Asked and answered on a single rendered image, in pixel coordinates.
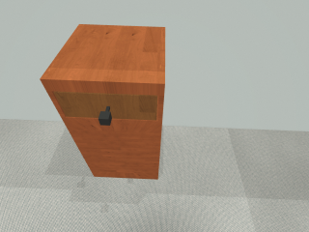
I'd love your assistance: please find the cabinet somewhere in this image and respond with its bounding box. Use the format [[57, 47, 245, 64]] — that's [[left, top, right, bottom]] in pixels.
[[40, 24, 165, 180]]

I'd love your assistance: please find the drawer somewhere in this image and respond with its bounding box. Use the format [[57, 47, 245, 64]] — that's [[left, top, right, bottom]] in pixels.
[[53, 91, 157, 121]]

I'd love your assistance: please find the handle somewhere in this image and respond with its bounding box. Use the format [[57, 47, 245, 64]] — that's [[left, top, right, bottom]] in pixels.
[[98, 106, 112, 126]]

